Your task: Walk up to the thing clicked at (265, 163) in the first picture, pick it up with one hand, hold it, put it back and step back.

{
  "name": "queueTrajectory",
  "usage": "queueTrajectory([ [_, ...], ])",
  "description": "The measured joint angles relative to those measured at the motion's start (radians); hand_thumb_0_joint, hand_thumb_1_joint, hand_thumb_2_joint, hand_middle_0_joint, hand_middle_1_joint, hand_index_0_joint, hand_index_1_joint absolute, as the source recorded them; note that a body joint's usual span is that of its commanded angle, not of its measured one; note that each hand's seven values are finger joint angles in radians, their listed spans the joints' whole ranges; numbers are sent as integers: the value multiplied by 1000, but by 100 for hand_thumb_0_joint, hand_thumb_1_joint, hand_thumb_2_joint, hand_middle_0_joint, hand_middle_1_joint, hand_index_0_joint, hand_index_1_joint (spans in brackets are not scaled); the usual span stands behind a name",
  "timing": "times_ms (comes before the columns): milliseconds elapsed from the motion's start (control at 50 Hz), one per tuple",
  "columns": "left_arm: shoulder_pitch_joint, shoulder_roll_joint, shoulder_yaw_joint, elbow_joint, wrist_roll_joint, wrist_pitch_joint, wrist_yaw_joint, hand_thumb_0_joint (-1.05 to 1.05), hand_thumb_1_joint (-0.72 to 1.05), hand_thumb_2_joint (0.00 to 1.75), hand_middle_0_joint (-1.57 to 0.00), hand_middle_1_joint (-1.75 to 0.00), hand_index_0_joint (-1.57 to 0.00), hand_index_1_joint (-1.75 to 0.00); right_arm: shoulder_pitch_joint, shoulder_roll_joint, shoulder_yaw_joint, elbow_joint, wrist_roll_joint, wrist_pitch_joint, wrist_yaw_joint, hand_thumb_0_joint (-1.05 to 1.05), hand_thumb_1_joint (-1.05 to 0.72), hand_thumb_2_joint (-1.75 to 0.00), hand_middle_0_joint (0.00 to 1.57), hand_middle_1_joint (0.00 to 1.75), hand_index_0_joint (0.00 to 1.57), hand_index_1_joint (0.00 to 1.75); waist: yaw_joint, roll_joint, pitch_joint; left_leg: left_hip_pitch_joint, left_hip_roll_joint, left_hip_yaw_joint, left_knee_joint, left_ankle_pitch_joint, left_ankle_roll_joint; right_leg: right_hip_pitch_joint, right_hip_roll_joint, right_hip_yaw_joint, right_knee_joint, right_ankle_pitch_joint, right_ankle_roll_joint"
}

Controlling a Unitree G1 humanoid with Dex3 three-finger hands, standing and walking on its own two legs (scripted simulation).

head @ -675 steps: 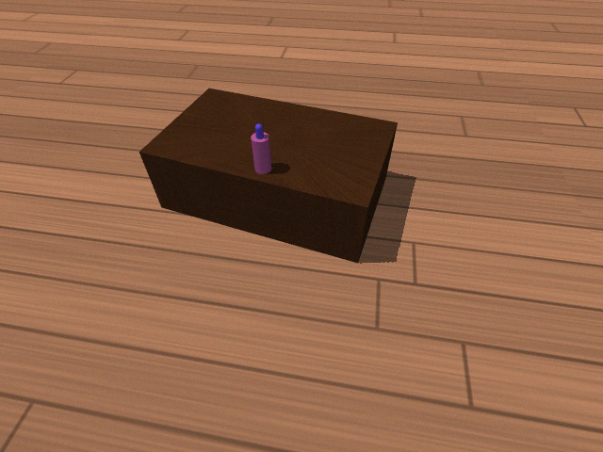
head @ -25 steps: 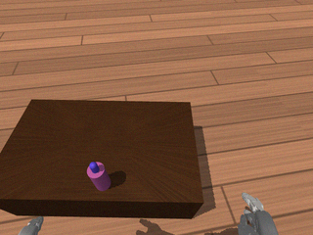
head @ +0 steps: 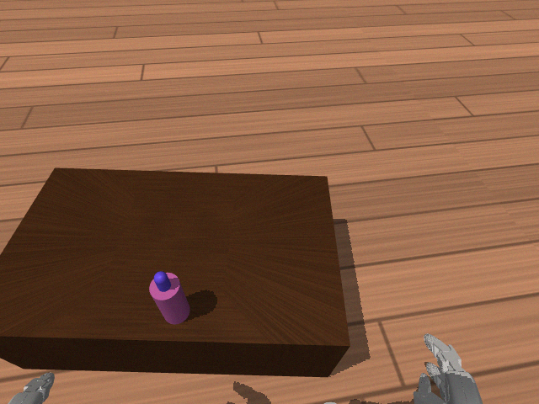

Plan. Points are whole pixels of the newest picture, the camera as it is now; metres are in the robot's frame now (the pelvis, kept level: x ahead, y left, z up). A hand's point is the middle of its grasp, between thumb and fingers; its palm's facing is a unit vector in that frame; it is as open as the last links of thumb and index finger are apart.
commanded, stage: go down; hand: left
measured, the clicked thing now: (168, 295) +0.42 +0.23 -0.27
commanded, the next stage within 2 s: none
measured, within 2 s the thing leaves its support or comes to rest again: neither
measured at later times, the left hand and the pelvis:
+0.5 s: hand (35, 381) +0.20 +0.33 -0.04, palm faces +0.19 -0.92 -0.34, open 17.4 cm; pelvis -0.01 +0.00 +0.00, yaw +0 degrees
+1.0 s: hand (2, 329) +0.26 +0.39 -0.02, palm faces +0.25 -0.94 -0.22, open 17.4 cm; pelvis -0.02 +0.00 -0.01, yaw -1 degrees
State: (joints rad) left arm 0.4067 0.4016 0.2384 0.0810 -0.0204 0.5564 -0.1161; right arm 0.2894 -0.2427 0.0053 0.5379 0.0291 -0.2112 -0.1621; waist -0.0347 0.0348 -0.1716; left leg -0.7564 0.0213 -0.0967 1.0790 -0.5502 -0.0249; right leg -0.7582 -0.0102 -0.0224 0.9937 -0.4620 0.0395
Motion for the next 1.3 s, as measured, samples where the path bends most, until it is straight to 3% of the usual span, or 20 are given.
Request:
queueTrajectory([
  [240, -5, 8, 13, -1, -7, -10, 1, -1, -53, 5, -8, -4, -8, -4, -2, 9, 12, 20, -4, -23, -11, 1, -86, -89, 21, 30, 21, 30, 4, 1, 5, -5, 1, -1, 5, 3, 0, -3, 1, 0, 0, 6, 1],
  [380, -87, 42, 64, 70, -24, -52, -15, -1, -53, 6, -8, -3, -7, -4, -10, 7, 21, 52, -5, -44, -23, 1, -86, -89, 21, 30, 21, 30, 7, -5, 17, -6, 1, -6, 6, 6, -1, -1, 1, -6, 0, 7, -1],
  [500, -205, 112, 146, 196, -47, -131, -66, -1, -53, 6, -8, -3, -7, -4, -19, -4, 28, 90, -6, -60, -26, 1, -87, -89, 21, 30, 21, 30, 1, -16, 34, 0, 2, -7, -6, 14, -4, 5, 3, -7, -12, 15, -3],
  [640, -316, 193, 237, 392, -69, -241, -174, -1, -56, 5, -8, -2, -7, -3, -7, -28, 18, 112, -10, -66, -14, 1, -89, -90, 21, 30, 21, 31, -15, -18, 43, -17, 4, -1, -15, 24, -3, -15, 5, 0, -20, 28, -3],
  [780, -410, 232, 303, 542, -66, -378, -259, -1, -58, 5, -8, -2, -6, -4, 17, -47, 8, 131, -22, -65, -8, 1, -89, -90, 21, 30, 21, 31, -10, -26, 59, -62, 4, 6, 4, 26, -1, -64, 6, 8, 0, 31, -2],
  [1000, -585, 304, 384, 761, -43, -533, -331, -1, -52, 8, -7, -2, -5, -4, 23, -44, 24, 160, -47, -43, -15, 1, -88, -90, 21, 30, 21, 31, -8, -43, 79, -107, 4, 6, 19, 35, -5, -110, 7, 9, 18, 40, -5],
  [1300, -727, 395, 447, 957, -33, -650, -400, -1, -43, 6, -6, 0, -4, -1, 1, -61, 43, 167, -63, -22, -25, 1, -88, -90, 21, 30, 21, 30, -15, -51, 83, -166, 6, -2, 39, 38, -10, -166, 10, 2, 34, 44, -9],
])
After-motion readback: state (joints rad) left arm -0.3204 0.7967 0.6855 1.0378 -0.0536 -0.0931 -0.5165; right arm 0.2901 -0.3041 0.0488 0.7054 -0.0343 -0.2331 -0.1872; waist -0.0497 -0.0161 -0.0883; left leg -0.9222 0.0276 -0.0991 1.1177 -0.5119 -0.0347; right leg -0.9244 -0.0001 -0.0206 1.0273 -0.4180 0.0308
